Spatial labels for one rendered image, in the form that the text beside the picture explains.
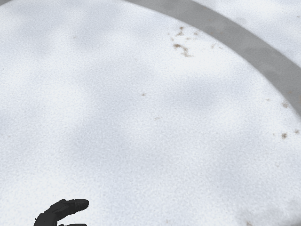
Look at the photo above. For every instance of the robot left hand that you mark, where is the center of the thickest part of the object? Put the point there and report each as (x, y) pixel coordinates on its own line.
(60, 210)

